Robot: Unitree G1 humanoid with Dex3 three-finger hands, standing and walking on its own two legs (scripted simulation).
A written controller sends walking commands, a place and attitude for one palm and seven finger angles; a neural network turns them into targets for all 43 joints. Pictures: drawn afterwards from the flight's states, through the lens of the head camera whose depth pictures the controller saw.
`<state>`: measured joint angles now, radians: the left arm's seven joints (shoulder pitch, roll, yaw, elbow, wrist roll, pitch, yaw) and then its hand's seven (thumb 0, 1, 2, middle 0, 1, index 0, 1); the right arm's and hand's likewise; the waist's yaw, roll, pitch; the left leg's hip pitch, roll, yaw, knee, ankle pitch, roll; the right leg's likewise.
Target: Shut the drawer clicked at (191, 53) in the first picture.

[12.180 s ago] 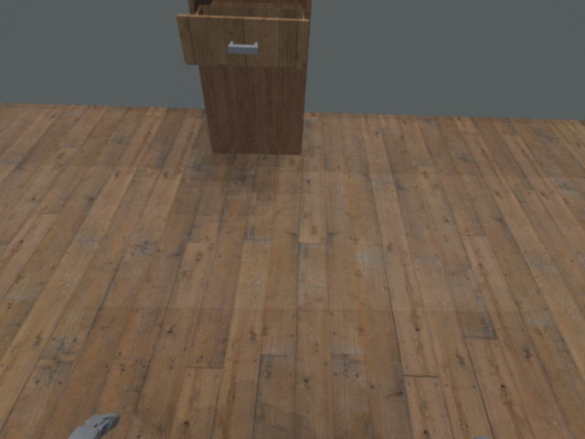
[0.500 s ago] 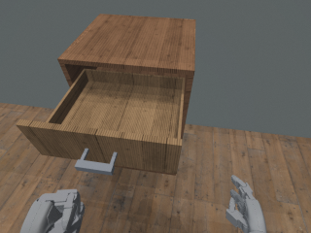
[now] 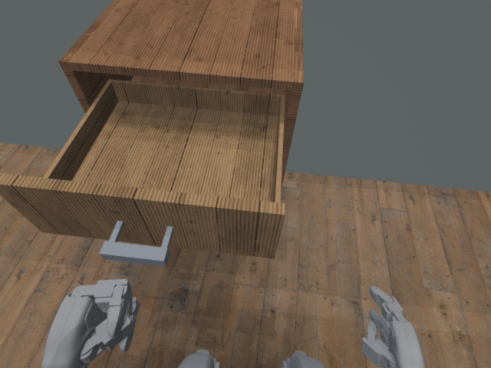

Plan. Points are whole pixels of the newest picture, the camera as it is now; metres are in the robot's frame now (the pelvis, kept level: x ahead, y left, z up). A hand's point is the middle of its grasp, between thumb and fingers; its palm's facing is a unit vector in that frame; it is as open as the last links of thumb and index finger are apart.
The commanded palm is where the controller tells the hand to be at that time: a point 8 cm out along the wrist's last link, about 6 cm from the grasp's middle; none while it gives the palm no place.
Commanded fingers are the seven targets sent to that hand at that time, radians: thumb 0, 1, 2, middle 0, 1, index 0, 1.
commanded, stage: bring the fist close to the handle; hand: left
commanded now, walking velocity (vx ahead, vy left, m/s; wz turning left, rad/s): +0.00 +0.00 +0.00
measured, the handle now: (139, 241) +0.31 +0.19 +0.02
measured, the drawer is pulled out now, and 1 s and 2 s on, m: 0.29 0.29 0.21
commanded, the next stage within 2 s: push the drawer shut in 0.76 s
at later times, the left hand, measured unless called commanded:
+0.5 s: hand (147, 307) +0.21 +0.16 +0.02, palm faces -0.08 -1.00 -0.04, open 3.3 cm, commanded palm +0.18 +0.22 +0.02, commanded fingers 0.00 0.90 0.90 -1.40 -1.60 -1.40 -1.60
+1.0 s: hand (146, 306) +0.21 +0.16 +0.02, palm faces -0.07 -1.00 -0.05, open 3.3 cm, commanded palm +0.20 +0.22 +0.02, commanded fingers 0.00 0.90 0.90 -1.40 -1.60 -1.40 -1.60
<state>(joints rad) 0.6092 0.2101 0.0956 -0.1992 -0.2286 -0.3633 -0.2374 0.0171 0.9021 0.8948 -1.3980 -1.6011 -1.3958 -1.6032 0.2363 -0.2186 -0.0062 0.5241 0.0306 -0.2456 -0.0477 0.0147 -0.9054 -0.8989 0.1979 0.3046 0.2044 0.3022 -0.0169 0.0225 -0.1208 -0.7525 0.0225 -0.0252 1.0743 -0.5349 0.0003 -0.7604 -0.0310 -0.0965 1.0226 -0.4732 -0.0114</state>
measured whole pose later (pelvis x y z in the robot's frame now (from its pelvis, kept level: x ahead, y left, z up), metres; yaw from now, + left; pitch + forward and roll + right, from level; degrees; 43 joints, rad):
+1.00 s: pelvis +0.00 +0.00 -0.03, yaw +0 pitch +18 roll -2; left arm 0.48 0.23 0.07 -0.14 -0.21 -0.38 -0.19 0.02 0.90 0.89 -1.40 -1.60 -1.40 -1.60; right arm 0.22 -0.23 0.01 0.46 0.02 -0.15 -0.04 0.01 -0.91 -0.90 0.20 0.30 0.20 0.30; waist -0.03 0.03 -0.17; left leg -0.95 0.02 -0.04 1.23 -0.59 0.00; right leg -0.95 -0.03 -0.10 1.17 -0.52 -0.01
